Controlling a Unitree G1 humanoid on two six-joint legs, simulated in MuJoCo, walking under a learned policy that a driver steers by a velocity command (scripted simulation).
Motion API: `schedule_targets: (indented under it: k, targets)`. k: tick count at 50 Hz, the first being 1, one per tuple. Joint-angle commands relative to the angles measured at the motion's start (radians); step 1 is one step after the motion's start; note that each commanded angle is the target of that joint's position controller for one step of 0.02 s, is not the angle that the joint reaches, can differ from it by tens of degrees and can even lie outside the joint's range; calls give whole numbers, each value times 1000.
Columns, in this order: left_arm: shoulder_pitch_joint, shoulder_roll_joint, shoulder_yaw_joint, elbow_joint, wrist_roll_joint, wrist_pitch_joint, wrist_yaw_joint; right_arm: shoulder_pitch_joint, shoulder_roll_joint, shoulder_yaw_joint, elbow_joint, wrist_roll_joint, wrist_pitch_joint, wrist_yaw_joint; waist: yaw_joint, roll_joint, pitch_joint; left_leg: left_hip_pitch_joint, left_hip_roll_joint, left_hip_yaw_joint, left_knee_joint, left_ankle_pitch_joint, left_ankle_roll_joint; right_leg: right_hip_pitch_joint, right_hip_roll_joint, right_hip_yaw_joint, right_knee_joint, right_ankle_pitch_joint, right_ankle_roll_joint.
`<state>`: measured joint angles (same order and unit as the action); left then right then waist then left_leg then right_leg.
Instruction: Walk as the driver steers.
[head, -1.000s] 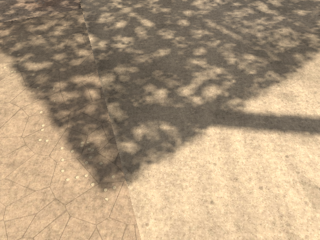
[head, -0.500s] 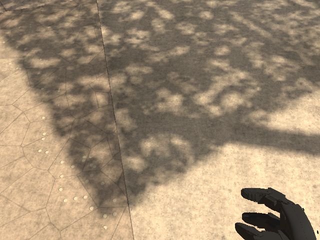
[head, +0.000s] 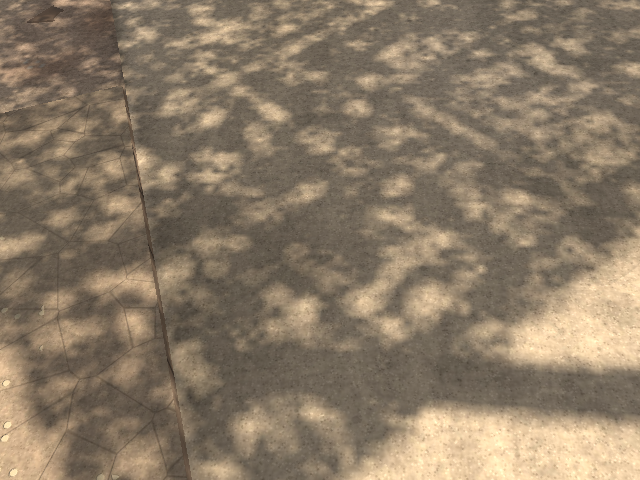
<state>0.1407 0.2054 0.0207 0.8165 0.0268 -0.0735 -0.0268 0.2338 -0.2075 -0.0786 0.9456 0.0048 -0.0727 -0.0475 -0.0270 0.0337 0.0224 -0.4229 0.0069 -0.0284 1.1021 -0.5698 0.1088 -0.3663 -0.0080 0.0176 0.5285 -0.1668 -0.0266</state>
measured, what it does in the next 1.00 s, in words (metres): walks ahead: left foot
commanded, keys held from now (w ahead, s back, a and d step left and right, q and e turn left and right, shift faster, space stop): no key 0.48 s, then w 0.08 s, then w+e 0.44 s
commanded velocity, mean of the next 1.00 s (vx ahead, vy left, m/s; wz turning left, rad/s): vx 0.19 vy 0.00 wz -0.14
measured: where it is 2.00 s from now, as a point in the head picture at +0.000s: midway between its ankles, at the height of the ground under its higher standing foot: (424, 364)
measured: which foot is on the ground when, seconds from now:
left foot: up 0.00-0.22, down 0.24-0.78, up 0.80-1.00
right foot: down 0.00-1.00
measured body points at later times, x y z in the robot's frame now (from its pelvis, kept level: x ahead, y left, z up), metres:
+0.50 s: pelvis +0.07 +0.01 +0.00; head +0.08 +0.02 +0.45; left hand +0.14 +0.26 -0.15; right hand +0.13 -0.23 -0.15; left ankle +0.06 +0.15 -0.73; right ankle +0.08 -0.10 -0.73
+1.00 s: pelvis +0.21 -0.04 +0.02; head +0.22 -0.06 +0.47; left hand +0.22 +0.20 -0.12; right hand +0.34 -0.32 -0.10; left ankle +0.32 +0.12 -0.67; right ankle +0.14 -0.11 -0.73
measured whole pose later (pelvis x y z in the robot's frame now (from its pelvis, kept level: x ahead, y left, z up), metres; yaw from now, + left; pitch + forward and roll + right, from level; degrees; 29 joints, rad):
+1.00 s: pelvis +0.21 -0.04 +0.02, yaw -10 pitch +2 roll +2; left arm 0.44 0.16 0.05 0.96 -0.01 -0.08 0.00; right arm 0.03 -0.26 -0.07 0.95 0.01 -0.13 0.00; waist 0.05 0.02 -0.01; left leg -0.59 0.05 -0.03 0.88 -0.16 0.02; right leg -0.09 0.05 0.08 0.31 -0.24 -0.07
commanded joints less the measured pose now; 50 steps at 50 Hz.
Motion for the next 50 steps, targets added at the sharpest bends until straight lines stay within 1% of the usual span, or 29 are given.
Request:
schedule_targets:
  k: [1, 2, 3, 5, 7, 10, 11, 12, 13, 14, 15, 17, 24, 25, 27, 29, 30, 31, 33, 36, 38, 39, 40, 41, 42, 44, 45, 47, 50]
  targets:
    - [53, 201, 50, -10, 5, 3, -7, 144, -114, -18, -45, 35, 32, -6, -27, -210, -200, -308, 61, -64, 197, 72, -107, 317, -358, 388, -131, 498, -196]
    - [-9, 136, 31, -23, 4, 11, 3, 57, -133, -25, -49, 37, 60, -10, -6, -155, -152, -256, 92, -62, 157, 114, -128, 193, -333, 390, -203, 227, -205]
    - [-44, 108, 19, -16, 14, 15, 15, 26, -116, -25, -49, 24, 81, -10, -15, -170, -125, -173, 108, -67, 104, 154, -139, 84, -304, 361, -240, 117, -192]
    - [-71, 103, 22, 0, 12, 21, 32, 19, -68, -15, -38, 2, 95, -8, -22, -187, -94, -49, 106, -40, -116, 226, -146, -6, -196, 211, -257, 68, -141]
    - [-16, 101, 27, 34, 8, 16, 46, -24, -32, 0, -27, -6, 80, -6, 11, -169, -121, 63, 69, -3, -304, 239, -146, 24, -157, 147, -223, 186, -134]
    - [24, 78, 23, 72, -20, 25, 47, 5, -34, 7, 8, -2, 70, 6, -6, -119, -151, 188, 32, 26, -577, 373, -134, 98, -156, 154, -167, 176, -132]
    - [56, 67, 22, 85, -27, 26, 45, 8, -47, 9, 18, -16, 70, 10, -4, -84, -143, 241, 48, 2, -640, 472, -120, 85, -134, 153, -164, 98, -94]
    - [74, 54, 21, 91, -18, 26, 42, 21, -81, 6, 23, -27, 72, 11, 10, -36, -136, 294, 106, -49, -644, 571, -100, 53, -99, 129, -137, -4, -55]
    - [128, 44, 27, 98, -8, 25, 35, -8, -144, -7, 30, -13, 78, 9, 77, 74, -105, 282, 121, -56, -607, 575, -61, 24, -23, 68, -144, -79, -23]
    - [97, 42, 27, 99, -5, 33, 38, -24, -103, -4, 40, 1, 79, 13, 52, 91, -78, 188, 98, -44, -630, 406, -49, 84, 8, 21, -141, -80, 4]
    - [61, 55, 32, 97, -11, 41, 43, -34, -80, 2, 43, 2, 74, 13, 36, 61, -42, 147, 79, -35, -646, 357, -65, 106, 9, 16, -126, -58, 11]
    - [53, 46, 35, 101, -14, 53, 52, -47, -83, 4, 55, -4, 61, 8, 33, 50, -23, 143, 69, -24, -648, 421, -90, 122, 3, 14, -106, 15, 4]
    - [79, 48, 48, 136, -17, 69, 56, -39, -85, 12, 103, -1, 50, 2, 30, -9, -34, 178, 60, -16, -626, 522, -85, 176, -3, 4, -87, 107, 6]
    - [97, 42, 49, 150, -18, 72, 56, -17, -81, 12, 120, 0, 52, 2, 28, -10, -53, 189, 50, -8, -633, 423, -80, 183, 12, -15, -80, 15, 6]
    - [98, 54, 57, 154, -31, 77, 60, 6, -114, 0, 132, 16, 57, 1, 20, 6, -8, 154, 47, -26, -652, 73, -37, 117, 50, -54, -25, -285, -9]
    - [65, 41, 54, 132, -43, 59, 61, 54, -146, -10, 134, 27, 43, -2, -10, 60, 81, 164, 138, -167, -749, -181, 31, -44, 57, -55, 66, -395, -18]
    - [40, 20, 49, 117, -50, 42, 56, 96, -172, -18, 144, 26, 29, -2, -25, 127, 104, 210, 234, -300, -822, -238, 79, -125, 63, -77, 171, -336, -18]
    - [17, 18, 49, 104, -55, 27, 49, 103, -192, -26, 146, 22, 14, -1, -31, 164, 129, 217, 320, -416, -863, -225, 125, -174, 33, -56, 260, -287, -27]
    - [-8, 37, 53, 84, -59, 7, 36, 80, -177, -26, 134, 12, -12, 2, -28, 148, 138, 246, 377, -442, -874, -111, 139, -257, -20, -1, 362, -328, -51]
    - [48, 45, 59, 91, -60, 1, 24, -30, -176, -28, 103, 31, -16, 13, 35, 119, 102, 178, 294, -207, -837, 60, 46, -53, -34, -50, 142, -258, -73]
    - [241, 46, 80, 174, -47, 11, 22, -83, -181, -30, 86, 25, -6, 21, 116, 76, 27, 5, 181, -13, -680, 226, -11, 305, 80, -152, 62, -85, -63]
    - [345, 87, 99, 191, -45, 14, 23, -96, -149, -19, 74, 16, -8, 22, 160, -62, -9, -75, 117, 95, -426, 364, -59, 423, 28, -20, -7, -123, -103]
    - [446, 228, 129, 181, -55, 5, 26, -123, -81, 0, 14, 4, -24, 19, 173, -406, -33, -306, -18, 170, -32, 227, -145, 521, -239, 559, -261, -235, -271]
    - [446, 171, 100, 178, -37, -10, 11, -177, -82, 2, -16, 23, -48, 27, 160, -352, -47, -444, -38, -11, 133, 32, -108, 543, -335, 820, -373, -331, -352]
    - [377, 132, 83, 153, -29, -25, 13, -197, -99, 3, -36, 46, -71, 38, 123, -247, 14, -531, 20, -51, 204, 83, -70, 528, -338, 753, -341, -305, -331]
    - [266, 118, 70, 103, -32, -33, 11, -176, -125, -2, -17, 20, -91, 42, 69, -66, 18, -486, 76, -59, 92, 253, -38, 464, -263, 534, -314, -104, -252]
    - [242, 99, 62, 90, -34, -31, 13, -168, -146, -12, -11, 9, -87, 40, 51, -59, 14, -416, 96, -55, -10, 310, -43, 418, -231, 444, -325, -4, -218]
    - [269, 86, 53, 86, -36, -19, 26, -187, -132, -12, -23, 4, -72, 43, 46, -95, 11, -334, 77, -25, -148, 379, -76, 364, -187, 345, -344, 124, -199]
    - [296, 134, 64, 78, -37, -11, 50, -315, -90, 5, -78, 1, -62, 46, 63, -105, 42, -245, 19, 9, -411, 527, -112, 256, -134, 256, -358, 140, -183]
